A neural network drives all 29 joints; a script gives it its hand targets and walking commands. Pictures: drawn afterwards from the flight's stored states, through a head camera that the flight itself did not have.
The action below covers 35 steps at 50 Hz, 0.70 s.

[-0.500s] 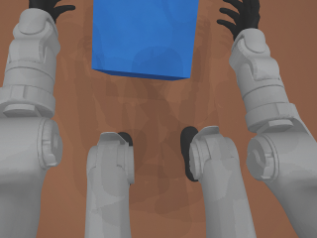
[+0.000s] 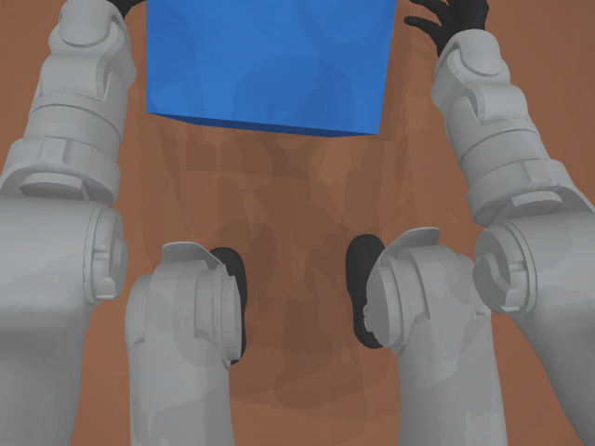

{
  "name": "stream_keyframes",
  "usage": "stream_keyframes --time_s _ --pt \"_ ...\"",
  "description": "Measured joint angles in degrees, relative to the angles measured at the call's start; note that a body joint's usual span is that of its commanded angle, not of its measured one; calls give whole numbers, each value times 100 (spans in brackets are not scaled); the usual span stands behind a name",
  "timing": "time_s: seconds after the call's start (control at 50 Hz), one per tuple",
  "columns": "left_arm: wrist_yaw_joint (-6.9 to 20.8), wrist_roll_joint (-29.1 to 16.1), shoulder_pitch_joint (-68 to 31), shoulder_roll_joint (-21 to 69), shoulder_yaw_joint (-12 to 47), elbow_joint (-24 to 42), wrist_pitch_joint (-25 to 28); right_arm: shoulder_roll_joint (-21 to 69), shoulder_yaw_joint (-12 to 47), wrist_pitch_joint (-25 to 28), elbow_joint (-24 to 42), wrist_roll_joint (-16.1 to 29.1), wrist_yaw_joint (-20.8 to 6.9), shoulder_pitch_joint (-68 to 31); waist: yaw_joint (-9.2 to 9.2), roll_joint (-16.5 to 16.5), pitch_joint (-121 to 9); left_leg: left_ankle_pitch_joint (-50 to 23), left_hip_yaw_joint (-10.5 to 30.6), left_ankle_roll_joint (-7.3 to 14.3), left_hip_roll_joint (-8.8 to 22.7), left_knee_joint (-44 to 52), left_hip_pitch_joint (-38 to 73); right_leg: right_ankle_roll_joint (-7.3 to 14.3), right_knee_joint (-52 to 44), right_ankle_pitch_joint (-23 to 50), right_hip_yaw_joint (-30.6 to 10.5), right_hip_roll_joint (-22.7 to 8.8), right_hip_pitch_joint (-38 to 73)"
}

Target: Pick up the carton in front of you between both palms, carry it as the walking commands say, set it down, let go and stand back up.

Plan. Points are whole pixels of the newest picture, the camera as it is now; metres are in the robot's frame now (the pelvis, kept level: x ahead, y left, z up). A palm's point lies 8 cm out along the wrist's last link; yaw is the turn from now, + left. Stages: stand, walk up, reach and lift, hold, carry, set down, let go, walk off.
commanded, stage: reach and lift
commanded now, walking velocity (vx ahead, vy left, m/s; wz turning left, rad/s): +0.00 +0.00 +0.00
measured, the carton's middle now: (271, 41) +0.53 +0.04 -0.24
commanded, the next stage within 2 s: none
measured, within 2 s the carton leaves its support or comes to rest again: leaves its support in 0.50 s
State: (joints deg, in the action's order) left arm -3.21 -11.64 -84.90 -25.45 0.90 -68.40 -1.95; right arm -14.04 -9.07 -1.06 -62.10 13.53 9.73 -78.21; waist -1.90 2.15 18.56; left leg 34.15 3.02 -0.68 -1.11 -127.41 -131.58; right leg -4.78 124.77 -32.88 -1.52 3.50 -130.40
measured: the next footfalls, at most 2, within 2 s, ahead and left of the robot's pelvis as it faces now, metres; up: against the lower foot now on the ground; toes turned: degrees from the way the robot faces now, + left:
none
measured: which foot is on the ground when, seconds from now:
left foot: down 0.00-1.00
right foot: down 0.00-1.00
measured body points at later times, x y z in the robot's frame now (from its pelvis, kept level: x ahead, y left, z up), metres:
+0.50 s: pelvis -0.01 +0.00 +0.00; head +0.36 +0.03 +0.25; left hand +0.56 +0.18 -0.18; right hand +0.54 -0.13 -0.17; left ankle +0.10 +0.12 -0.33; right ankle +0.12 -0.13 -0.33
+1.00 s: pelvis -0.01 -0.01 +0.08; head +0.26 +0.03 +0.43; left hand +0.51 +0.18 +0.00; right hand +0.51 -0.12 +0.01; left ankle +0.10 +0.12 -0.33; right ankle +0.12 -0.14 -0.33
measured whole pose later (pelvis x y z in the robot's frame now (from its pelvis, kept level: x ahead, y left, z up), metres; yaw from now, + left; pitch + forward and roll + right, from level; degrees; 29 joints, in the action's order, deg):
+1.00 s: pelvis -0.01 -0.01 +0.08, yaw +3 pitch +42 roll -2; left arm -1.3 11.5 -69.0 -7.2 -21.6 -51.1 -19.7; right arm 1.9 -33.2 -18.1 -41.4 -10.7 6.1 -63.2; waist -1.1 1.3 -5.6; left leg 28.9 4.9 -3.0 -5.7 -110.1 -123.3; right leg -5.2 109.2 -29.8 -4.1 6.4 -121.9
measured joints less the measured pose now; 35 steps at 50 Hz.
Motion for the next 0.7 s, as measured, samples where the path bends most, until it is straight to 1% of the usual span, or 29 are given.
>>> stream_keyframes --time_s 0.12,0.24,0.28,0.32,0.34,0.38,0.44,0.5,0.56,0.62,0.66,0.7 --pt "18 27 -31 8 -30 -129 1 66 -4 -13 -58 -48 25 -61 -5 8 -26 -106 11 -36 -5 113 -1 38 -90 107 10 -2 -22" --pt "23 -100 -278 76 214 -205 -4 143 135 -24 -114 26 55 -313 9 28 141 -205 18 -50 -1 227 69 59 -197 207 17 3 40" --pt "-4 -72 -398 156 246 -263 -1 240 123 -25 -165 -37 51 -448 25 32 191 -221 20 -52 -1 254 95 59 -225 225 16 11 65" --pt "-52 15 -497 214 219 -342 -33 310 -69 -31 -217 -179 223 -532 44 25 228 -225 24 -53 -8 268 117 54 -241 226 14 15 91" --pt "-62 57 -535 228 213 -390 -40 326 -148 -27 -225 -236 253 -550 53 19 239 -224 25 -50 -12 271 124 49 -246 223 13 19 101" --pt "-60 163 -625 259 156 -509 -66 367 -365 -59 -229 -384 266 -584 69 6 247 -217 30 -44 -20 260 129 36 -242 213 8 35 114" --pt "-34 452 -663 331 -97 -527 -259 433 -783 -274 -136 -730 160 -566 69 -14 202 -181 23 -32 -40 184 114 10 -167 163 -13 52 113" --pt "29 715 -480 431 -356 -298 -503 469 -1038 -543 77 -969 11 -413 61 -4 46 -109 2 -13 -48 85 60 -18 -64 82 -43 76 60" --pt "20 827 -161 560 -490 77 -653 503 -1124 -713 379 -978 -36 -190 55 42 -141 -42 -19 -1 -51 19 10 -51 7 19 -83 120 2" --pt "-103 810 205 685 -520 556 -793 585 -1128 -814 764 -878 21 88 47 100 -352 -13 -28 -14 -69 9 -24 -96 25 -6 -136 191 -43" --pt "-211 802 456 778 -556 905 -909 694 -1134 -873 1085 -836 133 322 41 119 -531 -23 -21 -45 -112 44 -41 -125 2 -10 -177 239 -59" --pt "-236 822 704 873 -632 1252 -1043 824 -1188 -943 1439 -843 179 607 45 125 -754 -56 -4 -91 -175 121 -47 -150 -54 -4 -213 267 -61"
